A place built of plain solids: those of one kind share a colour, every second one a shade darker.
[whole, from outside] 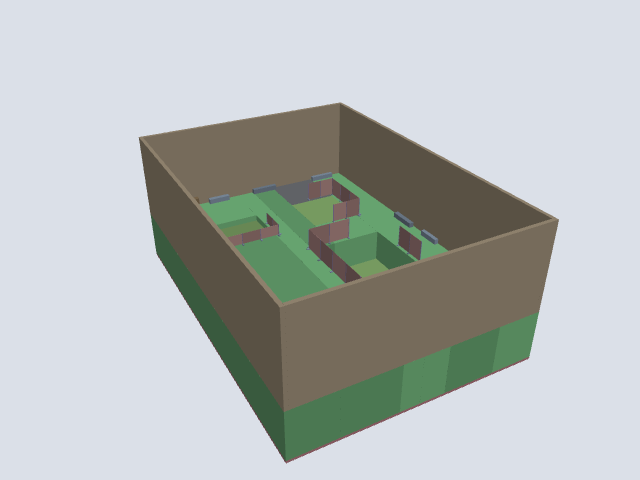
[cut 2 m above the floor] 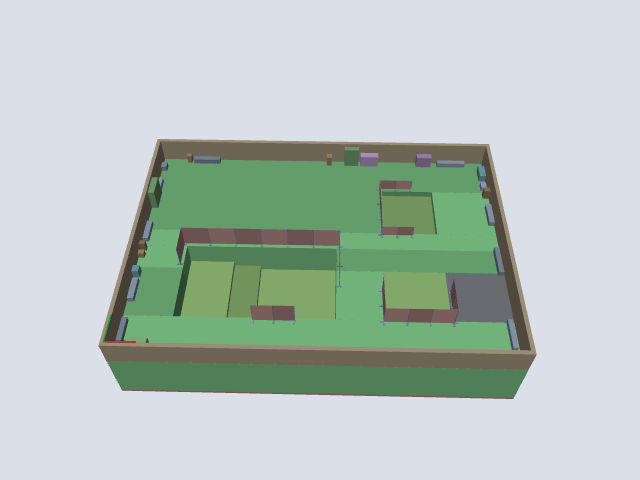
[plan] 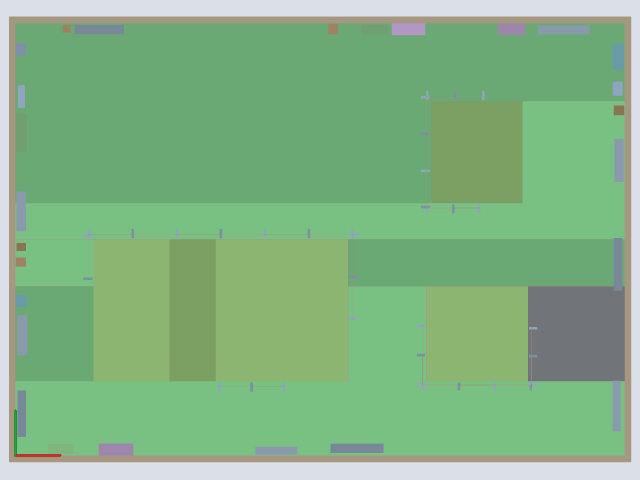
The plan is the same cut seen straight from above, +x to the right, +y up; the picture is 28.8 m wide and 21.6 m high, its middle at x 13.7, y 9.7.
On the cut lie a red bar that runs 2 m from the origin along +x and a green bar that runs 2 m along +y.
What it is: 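A town's swimming bath, shut for a repair, its basins drained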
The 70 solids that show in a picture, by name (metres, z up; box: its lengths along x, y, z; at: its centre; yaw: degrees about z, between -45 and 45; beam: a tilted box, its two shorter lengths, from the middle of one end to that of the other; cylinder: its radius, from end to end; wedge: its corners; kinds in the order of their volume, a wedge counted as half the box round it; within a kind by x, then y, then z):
{
 "surround_1": {"box": [3.81, 4.27, 4.1], "at": [1.61, 5.48, -2.05]},
 "surround_2": {"box": [3.81, 2.12, 4.1], "at": [1.61, 8.67, -2.05]},
 "surround_3": {"box": [19.0, 4.59, 4.1], "at": [9.2, 13.65, -2.05]},
 "surround_4": {"box": [28.01, 3.65, 4.1], "at": [13.7, 1.52, -2.05]},
 "surround_5": {"box": [28.01, 1.63, 4.1], "at": [13.7, 10.54, -2.05]},
 "surround_6": {"box": [28.01, 3.81, 4.1], "at": [13.7, 17.85, -2.05]},
 "surround_7": {"box": [3.51, 4.27, 4.1], "at": [16.72, 5.48, -2.05]},
 "surround_8": {"box": [12.74, 2.12, 4.1], "at": [21.34, 8.67, -2.05]},
 "surround_9": {"box": [4.9, 4.59, 4.1], "at": [25.26, 13.65, -2.05]},
 "floor_1": {"box": [3.42, 6.38, 2.23], "at": [5.22, 6.54, -2.98]},
 "floor_2": {"box": [2.08, 6.38, 1.79], "at": [7.97, 6.54, -3.21]},
 "floor_3": {"box": [5.96, 6.38, 1.34], "at": [11.99, 6.54, -3.43]},
 "floor_4": {"box": [4.11, 4.59, 3.56], "at": [20.76, 13.65, -2.32]},
 "floor_5": {"box": [4.58, 4.27, 4.1], "at": [20.77, 5.48, -2.05]},
 "wall_1": {"box": [0.3, 19.46, 7.41], "at": [-0.15, 9.73, 3.71]},
 "wall_2": {"box": [28.01, 0.3, 7.41], "at": [13.7, -0.15, 3.71]},
 "wall_3": {"box": [28.01, 0.3, 7.41], "at": [13.7, 19.61, 3.71]},
 "wall_4": {"box": [0.3, 19.46, 7.41], "at": [27.56, 9.73, 3.71]},
 "footing_1": {"box": [28.01, 20.06, 0.2], "at": [13.7, 9.73, -4.2]},
 "bench_1": {"box": [0.44, 1.79, 0.43], "at": [0.26, 10.99, 0.21]},
 "bench_2": {"box": [0.38, 2.09, 0.43], "at": [0.28, 1.88, 0.21]},
 "bench_3": {"box": [0.45, 1.82, 0.43], "at": [0.3, 5.42, 0.21]},
 "bench_4": {"box": [2.23, 0.42, 0.45], "at": [3.77, 19.17, 0.22]},
 "bench_5": {"box": [1.89, 0.36, 0.45], "at": [11.73, 0.22, 0.22]},
 "bench_6": {"box": [2.38, 0.42, 0.43], "at": [15.36, 0.32, 0.21]},
 "bench_7": {"box": [2.34, 0.39, 0.43], "at": [24.67, 19.15, 0.21]},
 "bench_8": {"box": [0.36, 2.28, 0.42], "at": [27.04, 2.23, 0.21]},
 "bench_9": {"box": [0.38, 2.37, 0.45], "at": [27.11, 8.6, 0.23]},
 "bench_10": {"box": [0.43, 1.94, 0.45], "at": [27.15, 13.28, 0.22]},
 "cupboard_1": {"box": [0.5, 1.74, 1.75], "at": [0.26, 14.52, 0.88]},
 "cupboard_2": {"box": [1.17, 0.45, 1.81], "at": [2.05, 0.3, 0.9]},
 "cupboard_3": {"box": [1.2, 0.44, 1.77], "at": [16.17, 19.17, 0.89]},
 "reel_1": {"box": [1.55, 0.54, 1.11], "at": [4.52, 0.27, 0.56]},
 "reel_2": {"box": [1.51, 0.54, 1.07], "at": [17.68, 19.18, 0.53]},
 "reel_3": {"box": [1.25, 0.52, 1.05], "at": [22.32, 19.19, 0.53]},
 "guard_panel_1": {"box": [0.02, 2.0, 1.81], "at": [3.29, 8.93, 0.99]},
 "guard_panel_2": {"box": [1.95, 0.02, 1.81], "at": [4.28, 9.95, 0.99]},
 "guard_panel_3": {"box": [1.95, 0.02, 1.81], "at": [6.27, 9.95, 0.99]},
 "guard_panel_4": {"box": [1.95, 0.02, 1.81], "at": [8.25, 9.95, 0.99]},
 "guard_panel_5": {"box": [1.45, 0.02, 1.81], "at": [9.89, 3.12, 0.99]},
 "guard_panel_6": {"box": [1.95, 0.02, 1.81], "at": [10.23, 9.95, 0.99]},
 "guard_panel_7": {"box": [1.45, 0.02, 1.81], "at": [11.36, 3.12, 0.99]},
 "guard_panel_8": {"box": [1.95, 0.02, 1.81], "at": [12.21, 9.95, 0.99]},
 "guard_panel_9": {"box": [1.95, 0.02, 1.81], "at": [14.19, 9.95, 0.99]},
 "guard_panel_10": {"box": [0.02, 1.88, 1.81], "at": [15.19, 7.08, 0.99]},
 "guard_panel_11": {"box": [0.02, 1.88, 1.81], "at": [15.19, 8.99, 0.99]},
 "guard_panel_12": {"box": [0.02, 1.31, 1.68], "at": [18.3, 3.85, 0.92]},
 "guard_panel_13": {"box": [0.02, 1.31, 1.68], "at": [18.3, 5.19, 0.92]},
 "guard_panel_14": {"box": [0.02, 1.64, 0.98], "at": [18.49, 11.98, 0.57]},
 "guard_panel_15": {"box": [0.02, 1.64, 0.98], "at": [18.49, 13.65, 0.57]},
 "guard_panel_16": {"box": [0.02, 1.64, 0.98], "at": [18.49, 15.32, 0.57]},
 "guard_panel_17": {"box": [1.17, 0.02, 0.98], "at": [19.09, 11.14, 0.57]},
 "guard_panel_18": {"box": [1.61, 0.02, 1.68], "at": [19.13, 3.17, 0.92]},
 "guard_panel_19": {"box": [1.27, 0.02, 0.98], "at": [19.14, 16.16, 0.57]},
 "guard_panel_20": {"box": [1.17, 0.02, 0.98], "at": [20.3, 11.14, 0.57]},
 "guard_panel_21": {"box": [1.27, 0.02, 0.98], "at": [20.44, 16.16, 0.57]},
 "guard_panel_22": {"box": [1.61, 0.02, 1.68], "at": [20.77, 3.17, 0.92]},
 "guard_panel_23": {"box": [1.61, 0.02, 1.68], "at": [22.4, 3.17, 0.92]},
 "guard_panel_24": {"box": [0.02, 1.26, 1.68], "at": [23.23, 3.83, 0.92]},
 "guard_panel_25": {"box": [0.02, 1.26, 1.68], "at": [23.23, 5.12, 0.92]},
 "drum_1": {"box": [0.46, 0.41, 0.49], "at": [0.24, 8.71, 0.24]},
 "drum_2": {"box": [0.43, 0.37, 0.8], "at": [0.26, 9.38, 0.4]},
 "drum_3": {"box": [0.38, 0.35, 0.74], "at": [2.3, 19.2, 0.37]},
 "drum_4": {"box": [0.44, 0.48, 0.89], "at": [14.29, 19.19, 0.44]},
 "drum_5": {"box": [0.48, 0.45, 0.85], "at": [27.15, 15.53, 0.43]},
 "blocks_1": {"box": [0.5, 0.57, 0.73], "at": [0.25, 6.96, 0.36]},
 "blocks_2": {"box": [0.52, 1.21, 0.61], "at": [27.12, 17.94, 0.3]},
 "crates_1": {"box": [0.45, 0.58, 0.47], "at": [0.24, 18.26, 0.24]},
 "crates_2": {"box": [0.32, 1.04, 0.46], "at": [0.27, 16.16, 0.23]},
 "crates_3": {"box": [0.45, 0.64, 0.39], "at": [27.1, 16.5, 0.2]}
}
